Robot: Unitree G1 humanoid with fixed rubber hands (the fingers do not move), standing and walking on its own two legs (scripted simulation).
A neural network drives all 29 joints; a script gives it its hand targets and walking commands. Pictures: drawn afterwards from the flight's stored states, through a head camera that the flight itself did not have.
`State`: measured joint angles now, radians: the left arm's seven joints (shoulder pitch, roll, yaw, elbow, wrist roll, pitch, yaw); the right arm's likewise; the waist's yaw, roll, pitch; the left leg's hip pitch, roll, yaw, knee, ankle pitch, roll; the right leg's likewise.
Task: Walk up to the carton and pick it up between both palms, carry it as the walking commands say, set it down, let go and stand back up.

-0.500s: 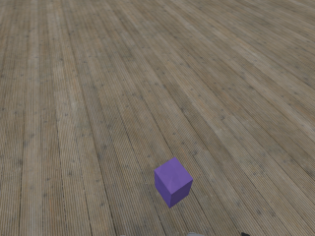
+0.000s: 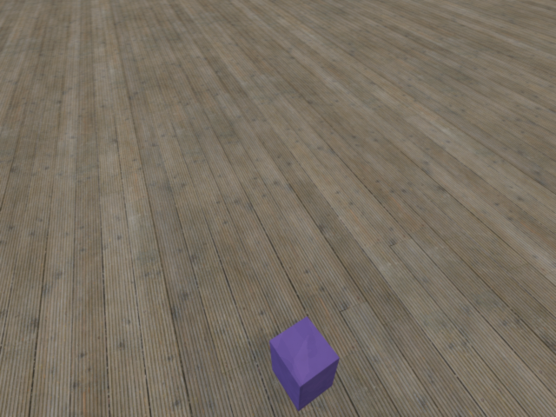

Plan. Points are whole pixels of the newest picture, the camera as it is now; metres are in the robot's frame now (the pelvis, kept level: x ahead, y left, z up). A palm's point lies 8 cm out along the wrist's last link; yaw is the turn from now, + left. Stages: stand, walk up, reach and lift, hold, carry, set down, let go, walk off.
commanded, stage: walk up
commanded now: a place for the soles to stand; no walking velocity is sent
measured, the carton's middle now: (302, 364) +0.45 -0.06 -0.65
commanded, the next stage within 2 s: none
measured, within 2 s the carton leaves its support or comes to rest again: neither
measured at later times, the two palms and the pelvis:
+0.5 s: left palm out of the picture -0.01 +0.27 -0.13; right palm out of the picture -0.01 -0.21 -0.14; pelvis -0.03 +0.03 +0.00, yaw -1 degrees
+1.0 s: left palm out of the picture +0.01 +0.28 -0.13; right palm out of the picture -0.02 -0.20 -0.14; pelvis -0.03 +0.04 +0.00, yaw -3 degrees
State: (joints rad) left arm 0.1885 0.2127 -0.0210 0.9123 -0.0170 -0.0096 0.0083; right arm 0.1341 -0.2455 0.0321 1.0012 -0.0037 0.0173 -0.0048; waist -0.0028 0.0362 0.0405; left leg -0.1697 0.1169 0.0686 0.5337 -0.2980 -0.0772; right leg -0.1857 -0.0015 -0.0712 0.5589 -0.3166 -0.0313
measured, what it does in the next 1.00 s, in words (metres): shifts its weight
